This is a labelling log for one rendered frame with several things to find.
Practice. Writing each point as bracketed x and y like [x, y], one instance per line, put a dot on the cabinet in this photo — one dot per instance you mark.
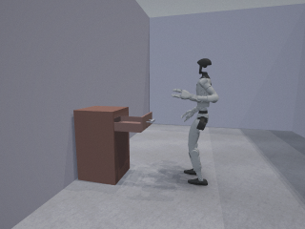
[102, 154]

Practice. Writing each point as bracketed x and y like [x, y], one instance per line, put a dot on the robot left forearm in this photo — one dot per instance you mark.
[203, 98]

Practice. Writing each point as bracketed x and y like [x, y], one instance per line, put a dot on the robot torso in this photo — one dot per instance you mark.
[203, 112]

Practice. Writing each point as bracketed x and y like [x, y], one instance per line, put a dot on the robot left hand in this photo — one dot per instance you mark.
[184, 94]

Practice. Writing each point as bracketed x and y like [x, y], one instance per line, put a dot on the drawer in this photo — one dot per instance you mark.
[132, 124]

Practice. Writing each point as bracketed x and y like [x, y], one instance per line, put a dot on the robot right hand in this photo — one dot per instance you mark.
[189, 114]

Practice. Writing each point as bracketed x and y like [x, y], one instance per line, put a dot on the robot right forearm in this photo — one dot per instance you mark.
[195, 109]

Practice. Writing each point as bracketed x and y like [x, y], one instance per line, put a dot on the robot left upper arm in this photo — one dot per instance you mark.
[204, 83]

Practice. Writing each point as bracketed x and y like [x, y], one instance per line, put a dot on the right robot foot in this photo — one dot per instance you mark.
[190, 172]

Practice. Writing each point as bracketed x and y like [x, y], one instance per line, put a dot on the handle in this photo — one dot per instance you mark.
[151, 121]

